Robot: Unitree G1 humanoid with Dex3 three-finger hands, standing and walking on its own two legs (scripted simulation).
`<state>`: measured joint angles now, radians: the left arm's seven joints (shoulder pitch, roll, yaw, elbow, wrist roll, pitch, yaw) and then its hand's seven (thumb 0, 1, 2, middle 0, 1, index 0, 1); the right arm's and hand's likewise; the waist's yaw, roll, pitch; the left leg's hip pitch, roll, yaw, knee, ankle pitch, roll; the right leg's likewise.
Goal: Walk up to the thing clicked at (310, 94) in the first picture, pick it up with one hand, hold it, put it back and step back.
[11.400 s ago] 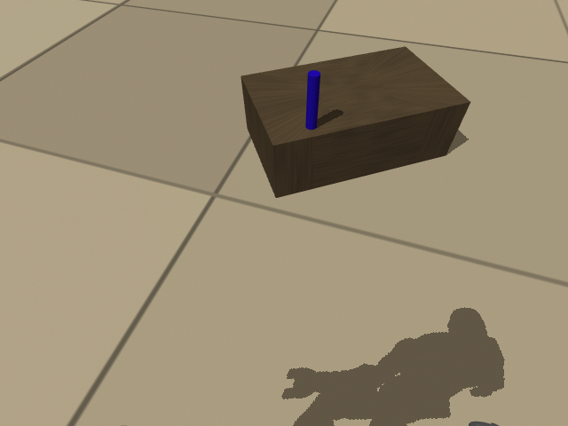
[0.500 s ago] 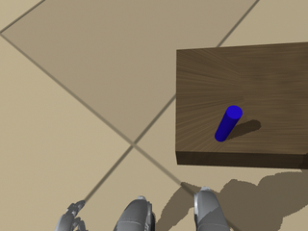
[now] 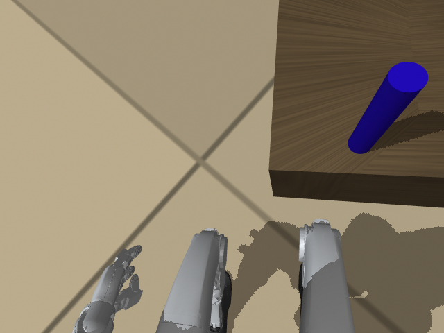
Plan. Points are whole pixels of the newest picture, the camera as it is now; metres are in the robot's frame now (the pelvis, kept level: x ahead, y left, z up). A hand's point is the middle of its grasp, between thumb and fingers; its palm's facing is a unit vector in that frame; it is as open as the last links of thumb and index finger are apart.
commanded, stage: approach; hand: right
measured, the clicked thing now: (377, 118) +0.46 -0.25 -0.07
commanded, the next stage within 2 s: close in in 0.08 s
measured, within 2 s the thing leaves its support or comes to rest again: neither
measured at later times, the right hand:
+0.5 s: hand (399, 142) +0.43 -0.30 -0.12, palm faces +0.19 +0.98 -0.01, open 17.4 cm
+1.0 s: hand (377, 138) +0.44 -0.26 -0.12, palm faces +0.20 +0.98 -0.01, open 17.4 cm
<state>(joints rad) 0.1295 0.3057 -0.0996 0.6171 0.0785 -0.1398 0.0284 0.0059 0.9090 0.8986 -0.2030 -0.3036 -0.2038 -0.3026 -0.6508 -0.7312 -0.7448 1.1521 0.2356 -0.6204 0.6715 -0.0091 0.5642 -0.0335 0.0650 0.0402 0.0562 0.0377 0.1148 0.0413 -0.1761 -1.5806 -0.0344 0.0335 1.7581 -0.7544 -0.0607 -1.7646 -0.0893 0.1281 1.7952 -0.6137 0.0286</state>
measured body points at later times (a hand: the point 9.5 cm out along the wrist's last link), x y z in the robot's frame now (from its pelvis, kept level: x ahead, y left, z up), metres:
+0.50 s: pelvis -0.05 +0.02 -0.14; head +0.15 -0.04 +0.26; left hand +0.05 +0.29 -0.25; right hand +0.41 -0.35 -0.12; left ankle +0.03 +0.15 -0.49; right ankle +0.07 -0.13 -0.49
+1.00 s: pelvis -0.03 +0.03 -0.13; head +0.18 +0.00 +0.27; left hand +0.09 +0.31 -0.25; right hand +0.42 -0.31 -0.11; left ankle +0.03 +0.15 -0.49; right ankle +0.07 -0.13 -0.49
